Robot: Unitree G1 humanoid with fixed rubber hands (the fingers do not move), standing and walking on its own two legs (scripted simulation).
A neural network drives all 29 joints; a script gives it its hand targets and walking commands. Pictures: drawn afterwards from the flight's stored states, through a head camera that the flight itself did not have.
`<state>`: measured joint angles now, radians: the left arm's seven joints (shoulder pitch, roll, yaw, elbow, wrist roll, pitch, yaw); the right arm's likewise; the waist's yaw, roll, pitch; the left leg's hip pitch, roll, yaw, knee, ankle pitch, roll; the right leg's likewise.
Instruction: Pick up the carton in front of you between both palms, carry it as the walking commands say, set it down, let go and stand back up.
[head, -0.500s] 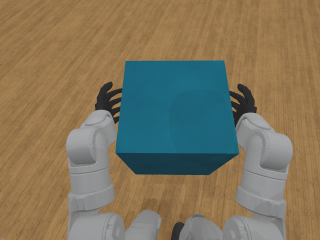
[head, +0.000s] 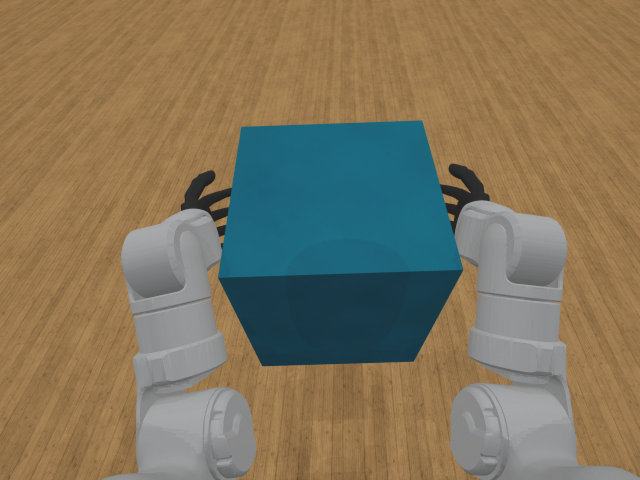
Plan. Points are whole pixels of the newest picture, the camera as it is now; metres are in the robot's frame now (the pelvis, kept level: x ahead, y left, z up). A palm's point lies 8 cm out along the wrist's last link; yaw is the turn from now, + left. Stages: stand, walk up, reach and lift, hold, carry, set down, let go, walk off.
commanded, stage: carry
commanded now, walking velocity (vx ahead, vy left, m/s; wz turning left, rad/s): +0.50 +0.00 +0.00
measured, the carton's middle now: (334, 254) +0.37 -0.02 +0.10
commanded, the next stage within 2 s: none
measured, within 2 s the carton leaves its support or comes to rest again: neither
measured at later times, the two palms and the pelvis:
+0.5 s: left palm (239, 159) +0.59 +0.11 +0.10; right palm (416, 143) +0.60 -0.19 +0.09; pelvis +0.33 -0.05 +0.02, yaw +3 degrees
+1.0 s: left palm (232, 76) +0.87 +0.14 +0.11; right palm (374, 67) +0.86 -0.16 +0.11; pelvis +0.62 -0.01 +0.01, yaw -1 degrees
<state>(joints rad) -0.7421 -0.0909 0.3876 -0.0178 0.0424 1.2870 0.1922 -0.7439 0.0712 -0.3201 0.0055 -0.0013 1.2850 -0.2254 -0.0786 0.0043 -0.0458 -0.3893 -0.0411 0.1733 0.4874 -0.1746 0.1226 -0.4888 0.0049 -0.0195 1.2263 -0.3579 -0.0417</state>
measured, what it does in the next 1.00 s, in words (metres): walks ahead: right foot, then left foot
